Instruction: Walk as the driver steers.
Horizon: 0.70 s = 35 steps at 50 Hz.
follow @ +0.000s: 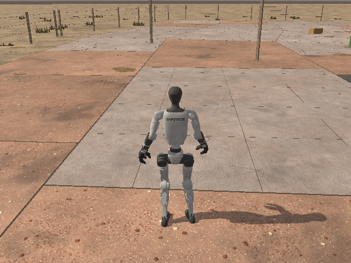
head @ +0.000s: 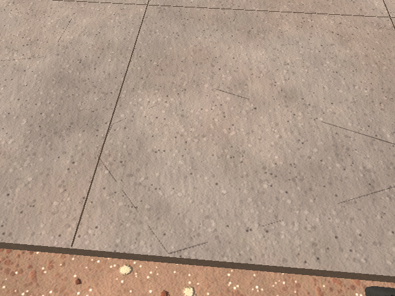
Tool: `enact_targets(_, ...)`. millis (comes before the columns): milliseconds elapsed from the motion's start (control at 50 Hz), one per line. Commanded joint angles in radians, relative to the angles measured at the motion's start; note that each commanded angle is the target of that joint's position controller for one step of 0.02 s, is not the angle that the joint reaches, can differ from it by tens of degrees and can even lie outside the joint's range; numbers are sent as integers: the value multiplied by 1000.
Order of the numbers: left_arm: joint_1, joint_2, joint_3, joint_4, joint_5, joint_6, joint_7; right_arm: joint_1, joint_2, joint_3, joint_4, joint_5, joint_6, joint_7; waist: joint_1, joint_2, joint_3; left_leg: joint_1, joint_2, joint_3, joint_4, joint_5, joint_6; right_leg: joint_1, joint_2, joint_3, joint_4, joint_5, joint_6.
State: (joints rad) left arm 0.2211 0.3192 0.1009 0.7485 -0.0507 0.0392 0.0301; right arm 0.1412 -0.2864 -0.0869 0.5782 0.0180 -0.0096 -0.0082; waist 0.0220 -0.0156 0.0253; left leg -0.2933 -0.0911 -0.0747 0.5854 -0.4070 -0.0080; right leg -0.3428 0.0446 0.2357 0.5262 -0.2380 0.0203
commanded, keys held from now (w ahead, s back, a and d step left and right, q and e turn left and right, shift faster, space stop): w+e+shift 0.24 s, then w+shift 0.06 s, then w+q+shift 0.70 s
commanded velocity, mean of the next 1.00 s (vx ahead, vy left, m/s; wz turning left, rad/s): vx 0.83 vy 0.00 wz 0.07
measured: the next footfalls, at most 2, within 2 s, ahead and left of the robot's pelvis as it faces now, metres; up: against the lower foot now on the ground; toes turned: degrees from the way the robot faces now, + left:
left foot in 0.02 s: +0.03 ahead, +0.10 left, +0.00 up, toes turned -7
right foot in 0.50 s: +0.33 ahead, -0.23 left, +0.00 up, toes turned -19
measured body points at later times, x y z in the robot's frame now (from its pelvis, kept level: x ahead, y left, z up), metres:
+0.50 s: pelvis +0.20 -0.08 -0.02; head +0.25 -0.07 +0.42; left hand +0.51 +0.04 -0.11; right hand -0.01 -0.26 -0.13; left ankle -0.01 +0.10 -0.73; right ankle +0.29 -0.21 -0.73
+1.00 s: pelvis +0.63 -0.17 -0.04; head +0.65 -0.17 +0.41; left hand +0.62 +0.08 -0.18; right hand +0.79 -0.44 -0.15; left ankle +0.73 -0.17 -0.74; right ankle +0.36 -0.26 -0.61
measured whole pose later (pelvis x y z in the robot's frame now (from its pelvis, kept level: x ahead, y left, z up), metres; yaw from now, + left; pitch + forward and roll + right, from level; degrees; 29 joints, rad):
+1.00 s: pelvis +0.63 -0.17 -0.04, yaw +6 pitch -1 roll -2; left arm 0.41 0.23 0.03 0.91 0.04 -0.05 0.02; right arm 0.16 -0.29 -0.05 0.76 0.00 -0.02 0.04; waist -0.04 0.03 0.05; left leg -0.51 -0.10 0.16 0.77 -0.29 0.24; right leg 0.02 0.00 -0.21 1.16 -0.38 0.02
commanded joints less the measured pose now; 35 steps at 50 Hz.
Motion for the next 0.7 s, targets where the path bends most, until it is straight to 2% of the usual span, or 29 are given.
enact_targets(20,-156,70,12,-135,6,-7,3,252,-120,-55,15,18,-25,1,-154,-20,-140,518,178,-130,-271,7,51,-374,-10,100,58,-421,-62)
enact_targets(40,-147,-2,-8,-173,2,-28,-6,241,-201,-63,-3,-25,-34,4,-118,214,-108,497,447,-559,-384,-298,128,-580,65,30,335,-317,-50)
enact_targets(60,-142,52,0,-185,-1,-52,-13,149,-200,-59,-30,-54,-59,3,-62,214,-29,383,515,-657,-433,-416,172,-636,-47,43,476,-215,-52)
enact_targets(80,-133,101,12,-165,0,-59,-19,97,-143,-42,-39,-38,-74,-7,-42,172,27,355,476,-548,-436,-369,156,-660,-71,12,533,-122,-44)
enact_targets(100,-96,112,18,-134,11,-61,-22,92,-118,-34,-36,-22,-81,-15,-36,131,22,365,423,-430,-433,-271,123,-647,-89,-22,572,-54,-27)
enact_targets(120,-78,103,17,-118,20,-66,-28,106,-113,-31,-25,-17,-86,-21,-39,115,20,359,381,-328,-433,-169,95,-633,-103,-51,620,8,-17)
enact_targets(140,-78,88,13,-113,20,-70,-37,140,-111,-27,-9,-20,-93,-24,-53,117,22,341,352,-236,-435,-74,76,-621,-114,-78,681,61,-16)
enact_targets(160,-110,84,9,-110,143,-30,-87,203,-128,-14,33,-59,-76,-10,-58,22,54,220,331,-148,-472,-79,60,-558,-79,-147,724,73,-9)
enact_targets(180,-113,61,6,-117,127,-10,-111,214,-131,-17,43,-61,-73,1,-56,58,79,193,311,-88,-476,-43,45,-557,-81,-158,746,103,-8)
enact_targets(200,-118,57,2,-118,102,-1,-123,227,-128,-14,52,-57,-73,6,-60,94,81,189,303,-40,-476,-21,33,-560,-86,-160,754,134,-8)
enact_targets(220,-129,63,2,-118,89,3,-130,245,-122,-11,63,-54,-75,8,-66,114,85,193,302,-4,-479,-8,26,-566,-90,-162,753,159,-7)
enact_targets(240,-148,69,3,-121,84,4,-133,268,-116,-7,77,-54,-79,8,-74,121,92,212,308,19,-482,6,24,-583,-91,-165,746,179,-6)
enact_targets(320,-250,44,-12,-132,99,-17,-133,399,-93,7,159,-62,-98,5,-117,97,148,314,335,44,-514,45,68,-643,-44,-137,581,181,-40)
enact_targets(340,-289,41,-17,-144,100,-24,-134,418,-88,11,180,-59,-100,4,-121,95,166,337,341,54,-529,78,86,-640,-35,-150,505,167,-51)
enact_targets(380,-361,35,-30,-174,101,-38,-141,443,-87,19,223,-50,-96,-1,-123,112,180,382,355,76,-547,249,120,-591,-35,-227,348,118,-73)
enact_targets(420,-413,14,-51,-197,108,-48,-142,475,-95,25,281,-37,-86,-2,-120,134,175,432,365,80,-549,528,161,-483,-69,-359,210,60,-108)
enact_targets(440,-395,2,-58,-195,105,-53,-133,461,-107,28,302,-37,-82,-2,-97,139,160,424,357,115,-493,789,165,-363,-38,-387,146,0,-133)
enact_targets(460,-329,3,-57,-180,102,-55,-116,454,-137,27,322,-36,-79,-5,-54,169,105,418,364,132,-383,1148,170,-210,19,-411,132,-75,-155)
enact_targets(480,-174,36,-43,-146,95,-63,-95,445,-171,23,343,-38,-76,-7,33,195,7,378,382,129,-197,1409,170,3,63,-401,138,-115,-173)
enact_targets(500,100,85,-20,-71,94,-81,-72,374,-197,18,339,-25,-76,-7,183,198,-118,211,354,146,74,1314,150,349,33,-321,53,-20,-191)
enact_targets(520,289,196,14,-24,114,-89,-46,352,-129,35,293,-21,-85,3,243,89,-292,-67,269,147,426,800,146,691,-221,-28,1,-324,-193)
enact_targets(540,287,272,25,-32,130,-100,-36,408,19,59,240,8,-91,23,139,-154,-439,-373,106,35,747,-80,137,869,-510,468,-166,-693,-207)
enact_targets(560,240,209,15,-21,119,-99,-30,266,-100,25,234,7,-90,19,166,-16,-313,-421,122,-54,806,37,159,667,-484,491,-285,-638,-155)
enact_targets(580,160,144,-6,2,119,-103,-31,233,-80,21,218,11,-84,22,92,-18,-128,-441,173,-31,775,150,159,516,-432,277,-277,-442,-134)
enact_targets(600,110,89,-16,8,111,-110,-37,250,-43,29,240,5,-78,27,49,-13,-49,-406,207,-10,731,196,147,398,-388,134,-310,-270,-124)
enact_targets(620,73,51,-26,15,100,-115,-35,277,-13,31,266,-13,-61,33,8,-40,-1,-376,224,-4,710,212,134,320,-327,-3,-331,-182,-92)
enact_targets(640,77,13,-37,27,91,-119,-32,314,14,34,278,-25,-42,42,-21,-88,11,-346,236,8,708,225,121,268,-310,-93,-342,-127,-77)
enact_targets(660,90,-24,-46,46,84,-125,-35,296,24,32,276,-26,-28,47,-30,-86,32,-359,243,15,720,233,117,253,-289,-159,-351,-58,-60)
enact_targets(700,114,-36,-48,80,66,-141,-39,210,39,31,240,-30,-5,59,-44,-80,91,-446,248,42,731,273,107,238,-264,-282,-385,88,-26)
Velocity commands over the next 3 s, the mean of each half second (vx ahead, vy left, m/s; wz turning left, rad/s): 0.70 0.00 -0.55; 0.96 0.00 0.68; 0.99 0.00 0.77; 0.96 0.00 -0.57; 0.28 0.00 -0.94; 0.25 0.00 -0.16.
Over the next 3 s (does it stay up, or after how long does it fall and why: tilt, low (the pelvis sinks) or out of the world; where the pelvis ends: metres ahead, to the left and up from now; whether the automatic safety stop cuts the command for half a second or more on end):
stays up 1.85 0.11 0.01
